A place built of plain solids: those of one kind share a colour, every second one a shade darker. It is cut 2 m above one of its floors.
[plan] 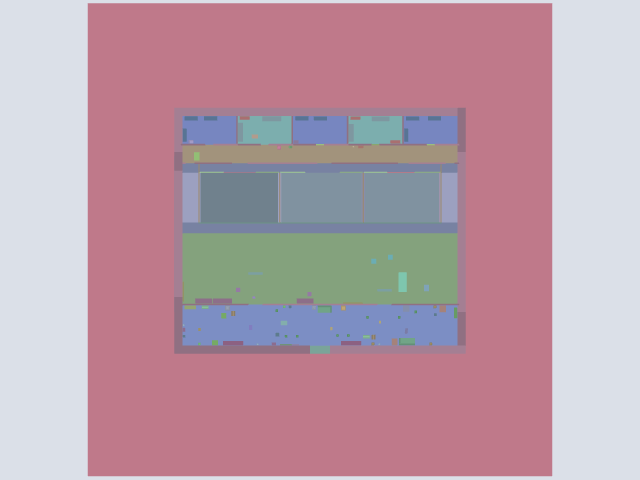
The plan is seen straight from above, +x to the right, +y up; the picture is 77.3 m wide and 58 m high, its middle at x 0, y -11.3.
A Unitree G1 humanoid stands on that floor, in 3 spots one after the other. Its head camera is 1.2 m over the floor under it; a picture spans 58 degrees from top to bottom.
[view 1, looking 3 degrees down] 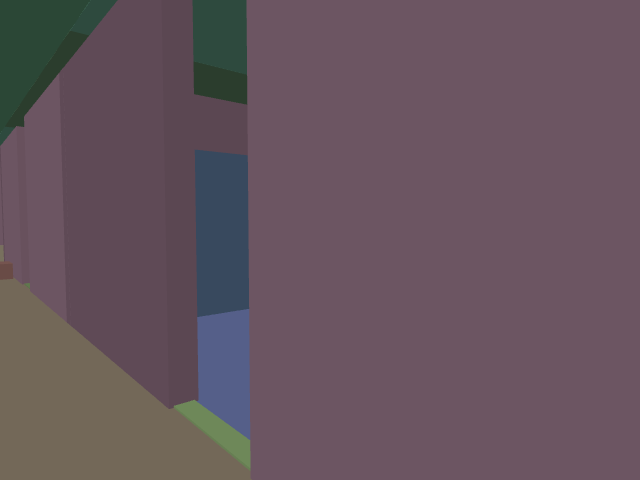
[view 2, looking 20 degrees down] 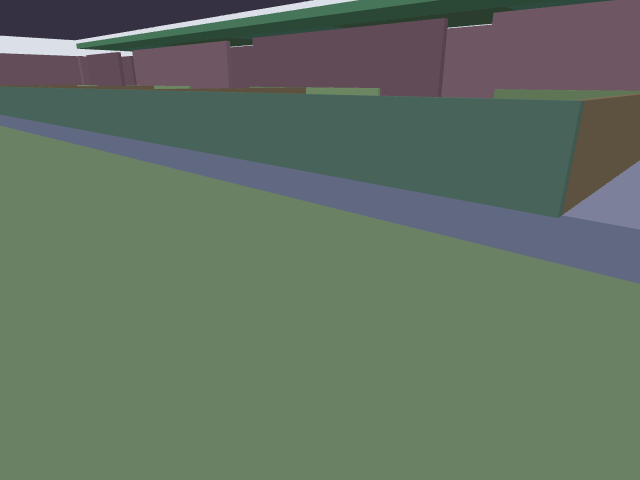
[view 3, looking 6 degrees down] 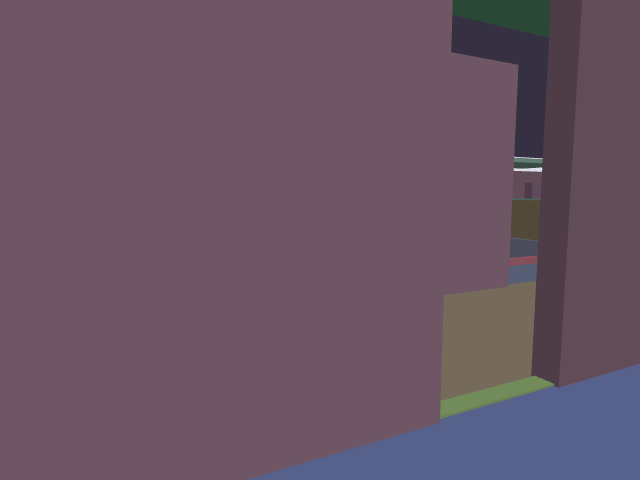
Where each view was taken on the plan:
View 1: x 15.53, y -0.91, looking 139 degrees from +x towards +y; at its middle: wall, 1.57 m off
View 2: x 15.71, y -13.69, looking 133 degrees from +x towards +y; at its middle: floor_yard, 3.51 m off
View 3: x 15.38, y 2.00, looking -116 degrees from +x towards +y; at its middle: wall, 1.88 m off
